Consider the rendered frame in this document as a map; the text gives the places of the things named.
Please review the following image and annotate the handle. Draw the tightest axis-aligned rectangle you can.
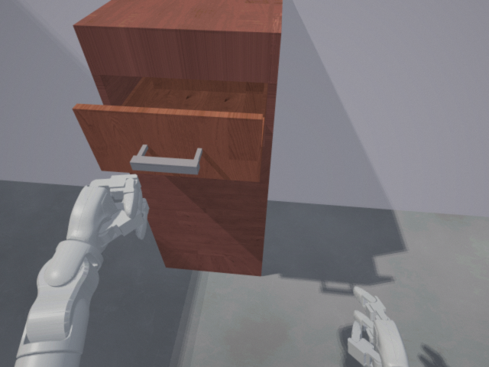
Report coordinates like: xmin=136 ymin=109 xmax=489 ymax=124
xmin=130 ymin=145 xmax=202 ymax=175

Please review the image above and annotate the robot left forearm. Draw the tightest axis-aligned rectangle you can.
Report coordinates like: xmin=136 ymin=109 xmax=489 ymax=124
xmin=15 ymin=239 xmax=104 ymax=367

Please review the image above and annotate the drawer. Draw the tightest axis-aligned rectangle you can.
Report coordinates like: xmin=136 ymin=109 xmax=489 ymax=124
xmin=72 ymin=77 xmax=268 ymax=182

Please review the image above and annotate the cabinet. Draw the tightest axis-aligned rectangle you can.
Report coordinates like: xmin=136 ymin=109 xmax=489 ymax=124
xmin=73 ymin=0 xmax=283 ymax=276

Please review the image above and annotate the robot left hand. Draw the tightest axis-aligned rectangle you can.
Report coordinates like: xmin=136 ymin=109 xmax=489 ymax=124
xmin=66 ymin=174 xmax=150 ymax=254

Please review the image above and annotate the robot right hand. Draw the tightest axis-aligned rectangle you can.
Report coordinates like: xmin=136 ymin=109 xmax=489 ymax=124
xmin=348 ymin=287 xmax=410 ymax=367

